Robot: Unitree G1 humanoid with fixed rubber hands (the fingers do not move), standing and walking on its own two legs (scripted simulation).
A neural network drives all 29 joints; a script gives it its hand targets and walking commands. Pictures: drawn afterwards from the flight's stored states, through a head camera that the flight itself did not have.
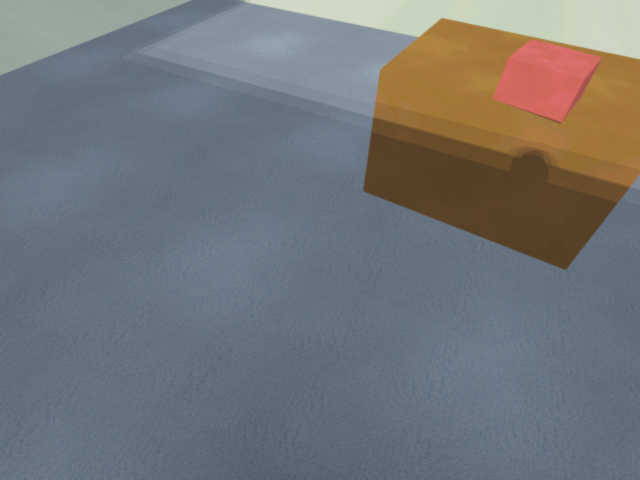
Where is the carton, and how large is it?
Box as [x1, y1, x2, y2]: [493, 39, 601, 122]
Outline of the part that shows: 531,39 508,57 493,98 561,122 580,97 601,57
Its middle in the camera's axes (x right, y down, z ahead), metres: +0.76 -0.55 +1.32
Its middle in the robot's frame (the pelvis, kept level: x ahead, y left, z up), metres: +1.34 -0.80 -0.09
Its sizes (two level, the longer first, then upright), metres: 0.234 0.225 0.142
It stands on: a pedestal, 0.60 m high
